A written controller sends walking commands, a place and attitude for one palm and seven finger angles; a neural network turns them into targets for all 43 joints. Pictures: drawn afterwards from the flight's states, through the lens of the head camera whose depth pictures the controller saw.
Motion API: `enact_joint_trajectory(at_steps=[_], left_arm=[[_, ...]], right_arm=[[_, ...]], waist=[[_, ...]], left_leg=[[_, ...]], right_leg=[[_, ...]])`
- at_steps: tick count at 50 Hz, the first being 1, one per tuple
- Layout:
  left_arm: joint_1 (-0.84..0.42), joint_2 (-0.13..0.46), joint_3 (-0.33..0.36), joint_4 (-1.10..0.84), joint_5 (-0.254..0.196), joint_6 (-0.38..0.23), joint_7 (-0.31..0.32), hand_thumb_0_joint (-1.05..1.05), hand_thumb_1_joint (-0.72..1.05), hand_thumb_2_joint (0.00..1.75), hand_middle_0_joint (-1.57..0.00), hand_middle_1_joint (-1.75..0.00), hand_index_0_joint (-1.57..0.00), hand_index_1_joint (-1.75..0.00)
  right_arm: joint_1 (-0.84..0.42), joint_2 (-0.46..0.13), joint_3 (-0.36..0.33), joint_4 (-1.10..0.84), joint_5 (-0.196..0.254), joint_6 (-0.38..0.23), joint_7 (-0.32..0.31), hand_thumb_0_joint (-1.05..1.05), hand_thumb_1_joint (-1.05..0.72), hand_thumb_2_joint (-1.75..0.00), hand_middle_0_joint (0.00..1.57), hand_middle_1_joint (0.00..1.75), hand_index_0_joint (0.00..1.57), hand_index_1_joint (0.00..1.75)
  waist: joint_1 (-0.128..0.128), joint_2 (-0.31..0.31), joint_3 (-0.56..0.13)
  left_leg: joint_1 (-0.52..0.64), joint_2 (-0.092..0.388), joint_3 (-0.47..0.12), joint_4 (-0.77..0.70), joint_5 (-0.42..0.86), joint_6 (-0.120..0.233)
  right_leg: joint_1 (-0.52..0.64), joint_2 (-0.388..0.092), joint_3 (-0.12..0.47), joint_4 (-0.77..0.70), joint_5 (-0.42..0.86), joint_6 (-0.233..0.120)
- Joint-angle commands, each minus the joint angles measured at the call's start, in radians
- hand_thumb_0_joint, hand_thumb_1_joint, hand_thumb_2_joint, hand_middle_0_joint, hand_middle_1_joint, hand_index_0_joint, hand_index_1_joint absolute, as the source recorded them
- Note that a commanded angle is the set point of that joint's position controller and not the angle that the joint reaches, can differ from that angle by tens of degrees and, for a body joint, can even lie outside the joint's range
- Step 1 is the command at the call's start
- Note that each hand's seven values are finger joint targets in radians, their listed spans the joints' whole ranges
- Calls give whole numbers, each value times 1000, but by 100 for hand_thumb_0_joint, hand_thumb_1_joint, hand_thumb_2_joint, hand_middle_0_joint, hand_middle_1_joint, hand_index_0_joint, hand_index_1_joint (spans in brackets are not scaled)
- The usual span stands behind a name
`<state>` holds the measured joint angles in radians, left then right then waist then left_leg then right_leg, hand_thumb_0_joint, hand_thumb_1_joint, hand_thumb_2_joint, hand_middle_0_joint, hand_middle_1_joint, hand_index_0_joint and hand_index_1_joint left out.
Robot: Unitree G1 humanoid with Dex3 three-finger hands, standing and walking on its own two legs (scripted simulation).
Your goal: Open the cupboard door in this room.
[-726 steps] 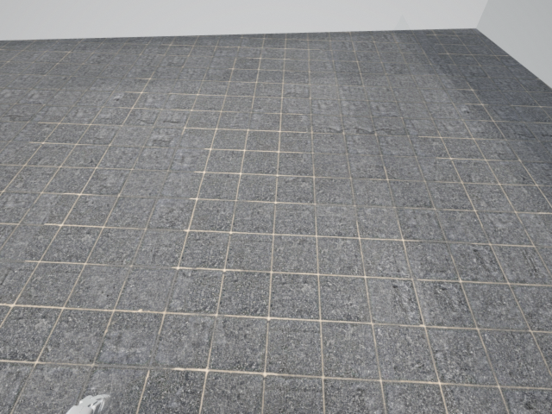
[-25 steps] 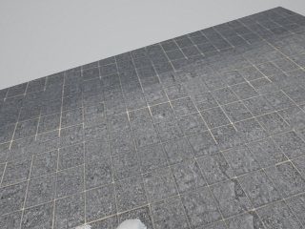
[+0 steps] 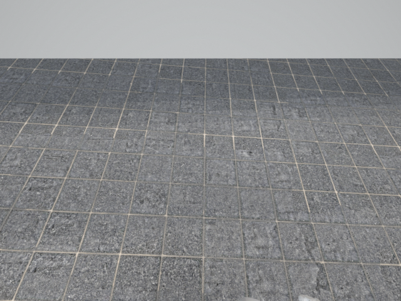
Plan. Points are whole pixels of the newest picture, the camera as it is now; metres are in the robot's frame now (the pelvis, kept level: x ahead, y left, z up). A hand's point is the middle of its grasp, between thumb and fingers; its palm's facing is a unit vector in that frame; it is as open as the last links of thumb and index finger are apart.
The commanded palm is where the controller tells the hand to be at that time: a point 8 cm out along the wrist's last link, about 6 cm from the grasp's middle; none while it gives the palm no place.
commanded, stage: turn or walk to find it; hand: left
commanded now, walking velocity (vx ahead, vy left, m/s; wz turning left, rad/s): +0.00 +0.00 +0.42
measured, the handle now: out of the picture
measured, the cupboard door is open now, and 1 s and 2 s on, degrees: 0 0 0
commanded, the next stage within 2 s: none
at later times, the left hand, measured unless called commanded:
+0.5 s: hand out of the picture +0.04 +0.16 -0.14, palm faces +0.21 -0.94 -0.28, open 7.3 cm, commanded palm none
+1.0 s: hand out of the picture -0.12 +0.21 -0.17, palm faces +0.46 -0.85 -0.25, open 7.3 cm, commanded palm none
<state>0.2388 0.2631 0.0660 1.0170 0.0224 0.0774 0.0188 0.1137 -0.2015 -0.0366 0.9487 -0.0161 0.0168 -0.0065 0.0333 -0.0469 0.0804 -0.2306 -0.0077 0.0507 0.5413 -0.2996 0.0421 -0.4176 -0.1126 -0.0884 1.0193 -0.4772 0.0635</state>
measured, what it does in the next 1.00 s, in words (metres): steps on the spot, turning left: right foot, then left foot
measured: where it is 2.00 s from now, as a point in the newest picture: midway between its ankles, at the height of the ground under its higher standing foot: outside the picture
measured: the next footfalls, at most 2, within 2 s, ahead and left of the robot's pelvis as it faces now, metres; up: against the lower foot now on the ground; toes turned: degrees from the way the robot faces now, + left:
right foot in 0.36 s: +0.04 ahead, -0.14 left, +0.00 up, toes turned +5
left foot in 0.82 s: -0.06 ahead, +0.10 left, +0.00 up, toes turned +26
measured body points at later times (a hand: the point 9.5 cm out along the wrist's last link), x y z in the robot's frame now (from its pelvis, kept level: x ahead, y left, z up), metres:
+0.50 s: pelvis -0.02 -0.05 +0.00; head +0.02 -0.08 +0.45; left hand +0.02 +0.21 -0.12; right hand +0.05 -0.29 -0.17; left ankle -0.06 +0.09 -0.66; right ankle +0.00 -0.14 -0.73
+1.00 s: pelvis -0.06 +0.00 +0.00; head -0.04 +0.04 +0.45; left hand -0.15 +0.25 -0.15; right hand +0.15 -0.18 -0.12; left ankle -0.10 +0.08 -0.73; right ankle -0.02 -0.15 -0.66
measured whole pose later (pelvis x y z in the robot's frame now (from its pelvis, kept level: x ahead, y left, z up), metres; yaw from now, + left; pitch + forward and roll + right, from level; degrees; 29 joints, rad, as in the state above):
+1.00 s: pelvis -0.06 +0.00 +0.00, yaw +25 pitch +0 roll -1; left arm 0.23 0.27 0.07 1.00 0.02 0.07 0.02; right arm 0.12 -0.20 -0.03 0.95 -0.01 0.01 -0.01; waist 0.03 -0.04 0.08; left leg -0.22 -0.02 0.02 0.50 -0.27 0.04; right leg -0.45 -0.10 -0.06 1.07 -0.44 0.08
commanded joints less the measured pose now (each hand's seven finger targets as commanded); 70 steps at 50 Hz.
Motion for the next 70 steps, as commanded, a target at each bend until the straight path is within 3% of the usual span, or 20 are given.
enact_joint_trajectory(at_steps=[1,10,16,17,18,19,23,27,35,39,40,41,42,49,58,63,65,66,67,70], left_arm=[[-25,62,11,-90,-5,-42,-9,0,90,90,-20,-30,-20,-30],[-113,38,3,-151,-9,-47,-1,0,90,90,-20,-30,-20,-30],[7,46,5,-132,-15,-66,5,0,90,90,-20,-30,-20,-30],[37,78,13,-129,-10,-75,9,0,90,90,-20,-30,-20,-30],[50,155,26,-129,3,-84,17,0,90,90,-20,-30,-20,-30],[36,186,32,-146,1,-82,18,0,90,90,-20,-30,-20,-30],[-107,85,14,-179,-6,-88,16,0,90,90,-20,-30,-20,-30],[-35,82,12,-153,-2,-94,16,0,90,90,-20,-30,-20,-30],[77,150,32,-93,10,-84,12,0,90,90,-20,-30,-20,-30],[24,151,37,-87,1,-72,10,0,90,90,-20,-30,-20,-30],[24,125,33,-96,-9,-64,8,0,90,90,-20,-30,-20,-30],[36,61,20,-130,-14,-58,1,0,90,90,-20,-30,-20,-30],[-33,48,2,-150,-4,-46,5,0,90,90,-20,-30,-20,-30],[-29,66,11,-94,-6,-44,-8,0,90,90,-20,-30,-20,-30],[-116,43,1,-155,-12,-47,0,0,90,90,-20,-30,-20,-30],[-37,42,1,-148,-17,-63,4,0,90,90,-20,-30,-20,-30],[33,103,14,-135,-9,-84,12,0,90,90,-20,-30,-20,-30],[48,179,29,-134,4,-90,18,0,90,90,-20,-30,-20,-30],[37,193,35,-150,-4,-89,17,0,90,90,-20,-30,-20,-30],[-106,104,15,-184,-7,-81,18,0,90,90,-20,-30,-20,-30]], right_arm=[[49,-198,-47,-40,0,-15,-14,0,-90,-90,20,30,20,30],[109,-199,-67,-40,-9,-3,-8,0,-90,-90,20,30,20,30],[67,-186,-72,-58,-4,6,-3,0,-90,-90,20,30,20,30],[75,-155,-70,-61,3,4,2,0,-90,-90,20,30,20,30],[99,-94,-58,-76,10,1,7,0,-90,-90,20,30,20,30],[83,-101,-64,-85,0,12,4,0,-90,-90,20,30,20,30],[129,-109,-72,-23,-10,40,20,0,-90,-90,20,30,20,30],[116,-100,-64,-14,-7,41,22,0,-90,-90,20,30,20,30],[2,-75,-35,-36,8,23,16,0,-90,-90,20,30,20,30],[84,-96,-35,-20,8,6,14,0,-90,-90,20,30,20,30],[121,-144,-46,-14,4,-5,15,0,-90,-90,20,30,20,30],[146,-247,-68,-20,-5,-11,13,0,-90,-90,20,30,20,30],[185,-288,-78,-9,-2,-1,6,0,-90,-90,20,30,20,30],[60,-194,-47,-41,1,-16,-14,0,-90,-90,20,30,20,30],[108,-200,-66,-45,-9,-3,-9,0,-90,-90,20,30,20,30],[86,-195,-72,-54,-7,3,-5,0,-90,-90,20,30,20,30],[95,-142,-66,-59,7,0,2,0,-90,-90,20,30,20,30],[97,-84,-55,-82,10,-4,8,0,-90,-90,20,30,20,30],[84,-121,-69,-86,-1,15,2,0,-90,-90,20,30,20,30],[121,-115,-73,-29,-9,40,16,0,-90,-90,20,30,20,30]], waist=[[-35,168,-96],[-71,183,-104],[-10,162,-143],[4,78,-155],[3,-145,-160],[12,-206,-119],[-60,-86,-25],[-33,-123,-45],[28,-160,-104],[-32,-127,-135],[-59,7,-155],[-69,300,-159],[-103,325,-142],[-38,171,-96],[-68,185,-103],[-28,188,-139],[4,37,-178],[9,-203,-157],[19,-234,-139],[-58,-55,-14]], left_leg=[[139,243,-227,-218,510,109],[135,240,-344,-191,479,140],[-50,161,-375,-102,357,80],[-139,109,-332,-31,239,32],[-318,-15,-190,143,-16,-35],[-338,-61,-126,356,-264,-65],[-323,15,-131,679,-95,-79],[-311,32,-94,638,-73,-108],[-203,28,1,264,-189,-103],[22,29,33,-70,34,-80],[161,89,-37,-170,181,-57],[281,335,-352,-193,482,49],[202,419,-407,-222,560,130],[145,241,-237,-211,533,111],[122,232,-360,-183,507,138],[22,180,-393,-113,484,102],[-154,86,-317,24,250,13],[-327,-59,-140,211,-119,-59],[-312,-45,-146,407,-297,-66],[-312,9,-148,668,-130,-71]], right_leg=[[-113,-2,60,86,81,22],[-50,42,65,-142,24,23],[259,78,35,-553,234,-3],[373,12,88,-662,287,-18],[477,-214,314,-721,308,-97],[357,-375,415,-760,367,-202],[188,-212,177,-736,347,-179],[249,-202,107,-711,472,-173],[385,-243,62,-611,747,-207],[280,-221,-13,-488,631,-128],[160,-176,-63,-365,487,-74],[-94,-46,-106,-174,34,0],[-113,-13,-30,-33,-177,5],[-114,0,61,83,78,21],[-40,46,69,-150,25,21],[174,89,41,-461,164,0],[421,-40,146,-692,327,-31],[484,-280,370,-715,449,-135],[333,-378,421,-746,439,-221],[174,-235,224,-746,313,-189]])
